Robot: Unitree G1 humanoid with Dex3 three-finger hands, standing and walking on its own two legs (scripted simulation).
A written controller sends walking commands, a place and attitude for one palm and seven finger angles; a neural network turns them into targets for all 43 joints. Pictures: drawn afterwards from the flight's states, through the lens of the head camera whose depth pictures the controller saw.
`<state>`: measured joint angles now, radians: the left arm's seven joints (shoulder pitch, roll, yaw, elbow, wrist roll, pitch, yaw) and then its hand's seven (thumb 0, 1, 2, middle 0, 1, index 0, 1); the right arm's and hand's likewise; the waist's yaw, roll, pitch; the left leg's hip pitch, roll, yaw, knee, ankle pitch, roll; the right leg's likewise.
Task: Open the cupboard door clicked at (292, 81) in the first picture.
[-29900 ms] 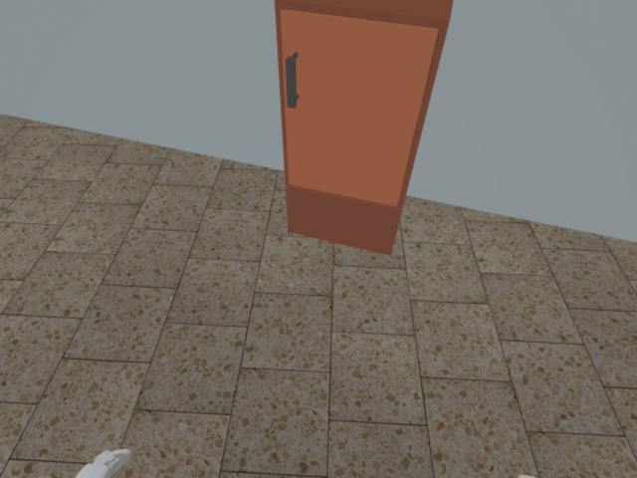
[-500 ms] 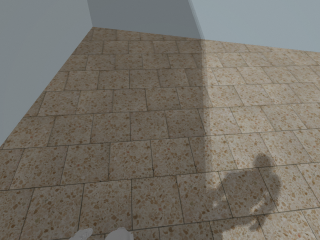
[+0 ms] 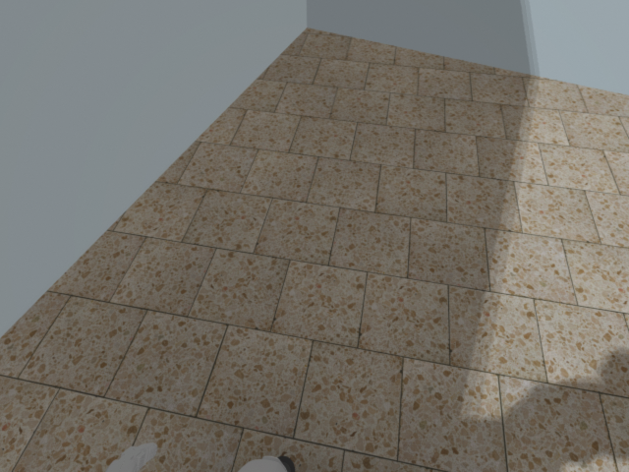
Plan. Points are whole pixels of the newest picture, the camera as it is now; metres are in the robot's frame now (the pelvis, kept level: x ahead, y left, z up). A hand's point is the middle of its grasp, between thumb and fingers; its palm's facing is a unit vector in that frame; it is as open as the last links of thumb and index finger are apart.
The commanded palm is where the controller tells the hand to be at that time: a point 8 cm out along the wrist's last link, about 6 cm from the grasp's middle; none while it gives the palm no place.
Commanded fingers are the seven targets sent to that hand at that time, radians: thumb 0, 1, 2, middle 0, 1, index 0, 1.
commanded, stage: turn to face it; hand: left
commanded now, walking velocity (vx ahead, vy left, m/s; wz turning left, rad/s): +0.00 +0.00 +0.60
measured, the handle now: out of the picture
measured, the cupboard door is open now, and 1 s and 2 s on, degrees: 44 44 44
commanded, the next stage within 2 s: none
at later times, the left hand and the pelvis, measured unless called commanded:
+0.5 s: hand out of the picture -0.02 +0.19 -0.18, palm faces +0.37 -0.89 -0.25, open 7.4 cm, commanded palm none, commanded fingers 0.00 0.90 0.90 -0.20 -0.30 -0.20 -0.30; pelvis -0.01 -0.03 +0.00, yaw +21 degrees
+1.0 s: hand out of the picture -0.05 +0.10 -0.15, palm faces +0.61 -0.75 -0.24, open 7.4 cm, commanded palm none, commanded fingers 0.00 0.90 0.90 -0.20 -0.30 -0.20 -0.30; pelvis +0.01 -0.09 +0.01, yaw +40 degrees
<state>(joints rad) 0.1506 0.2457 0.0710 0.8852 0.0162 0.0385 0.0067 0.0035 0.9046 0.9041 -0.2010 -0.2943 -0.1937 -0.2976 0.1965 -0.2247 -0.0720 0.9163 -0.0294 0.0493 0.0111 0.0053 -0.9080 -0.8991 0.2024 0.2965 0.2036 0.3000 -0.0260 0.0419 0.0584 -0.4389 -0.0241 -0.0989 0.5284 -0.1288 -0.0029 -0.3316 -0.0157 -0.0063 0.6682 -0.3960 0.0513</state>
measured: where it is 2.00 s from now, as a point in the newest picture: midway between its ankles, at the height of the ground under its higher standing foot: outside the picture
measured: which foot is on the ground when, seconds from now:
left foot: down 0.00-0.02, up 0.04-0.36, down 0.38-0.72, up 0.74-1.00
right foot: up 0.00-0.00, down 0.02-0.38, up 0.40-0.70, down 0.72-1.00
